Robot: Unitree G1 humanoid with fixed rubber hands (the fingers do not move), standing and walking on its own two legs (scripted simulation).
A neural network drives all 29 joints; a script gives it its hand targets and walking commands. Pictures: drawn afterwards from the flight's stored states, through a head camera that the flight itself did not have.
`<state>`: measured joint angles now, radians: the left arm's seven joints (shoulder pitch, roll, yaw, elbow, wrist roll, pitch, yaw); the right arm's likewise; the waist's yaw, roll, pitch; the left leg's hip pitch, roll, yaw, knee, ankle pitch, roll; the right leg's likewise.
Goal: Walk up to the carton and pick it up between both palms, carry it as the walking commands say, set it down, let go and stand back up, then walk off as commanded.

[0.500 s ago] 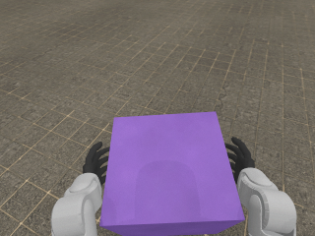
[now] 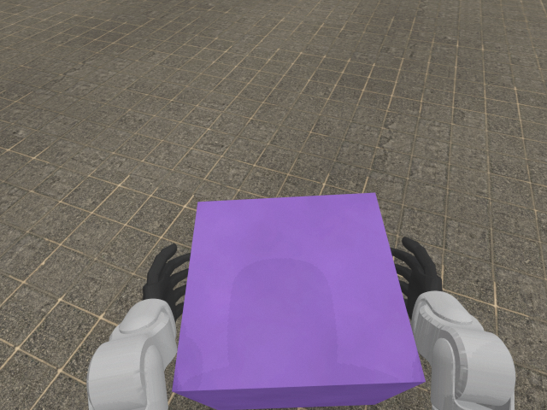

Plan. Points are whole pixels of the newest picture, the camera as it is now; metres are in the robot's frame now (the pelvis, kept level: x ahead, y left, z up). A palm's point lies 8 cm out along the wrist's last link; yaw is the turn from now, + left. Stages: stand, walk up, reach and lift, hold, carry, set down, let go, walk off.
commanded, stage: carry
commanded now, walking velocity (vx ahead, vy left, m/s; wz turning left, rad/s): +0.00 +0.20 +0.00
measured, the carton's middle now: (291, 309) +0.26 +0.00 +0.02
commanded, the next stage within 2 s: none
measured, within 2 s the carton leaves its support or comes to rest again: neither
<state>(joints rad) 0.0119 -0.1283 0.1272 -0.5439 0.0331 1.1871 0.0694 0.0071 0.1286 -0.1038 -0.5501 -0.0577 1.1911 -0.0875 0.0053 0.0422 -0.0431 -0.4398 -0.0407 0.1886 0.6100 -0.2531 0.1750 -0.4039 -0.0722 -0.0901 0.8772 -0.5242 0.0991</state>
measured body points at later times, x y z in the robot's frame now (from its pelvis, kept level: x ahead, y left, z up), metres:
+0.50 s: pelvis -0.03 +0.08 +0.00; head -0.01 +0.09 +0.45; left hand +0.22 +0.25 +0.07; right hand +0.22 -0.08 +0.08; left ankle +0.00 +0.12 -0.72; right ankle -0.08 -0.08 -0.66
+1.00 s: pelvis -0.05 +0.16 +0.00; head -0.04 +0.17 +0.45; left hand +0.19 +0.33 +0.08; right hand +0.20 +0.00 +0.09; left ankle -0.05 +0.21 -0.72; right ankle -0.07 -0.02 -0.70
